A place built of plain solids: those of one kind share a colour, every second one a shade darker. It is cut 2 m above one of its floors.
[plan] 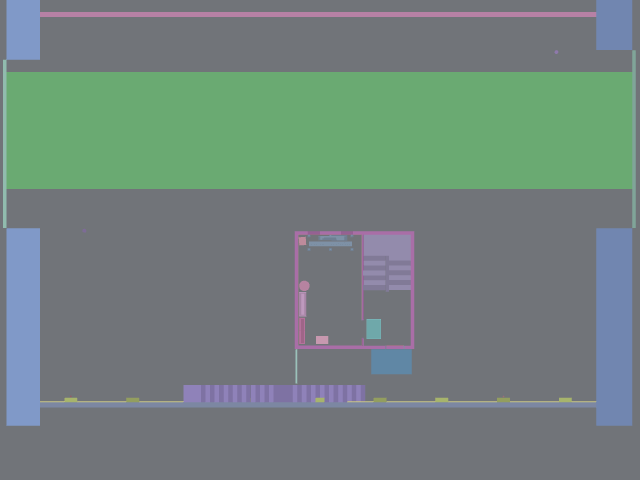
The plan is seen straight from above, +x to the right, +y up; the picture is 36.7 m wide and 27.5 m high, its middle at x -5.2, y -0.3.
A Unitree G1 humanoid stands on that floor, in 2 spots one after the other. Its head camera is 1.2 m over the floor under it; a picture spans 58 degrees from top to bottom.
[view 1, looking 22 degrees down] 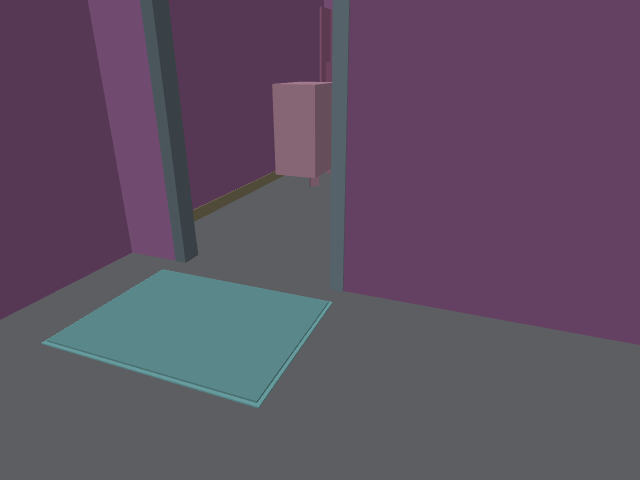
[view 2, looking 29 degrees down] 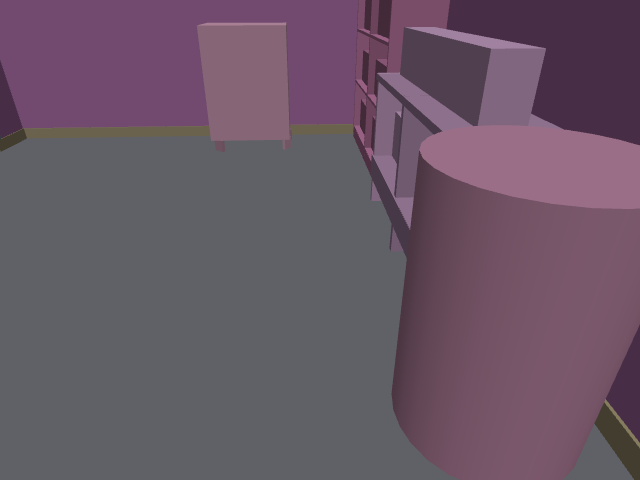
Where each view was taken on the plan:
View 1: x -0.60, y -4.16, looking -159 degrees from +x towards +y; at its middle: ground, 3.20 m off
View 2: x -5.50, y -1.95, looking -93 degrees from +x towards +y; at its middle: ground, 2.48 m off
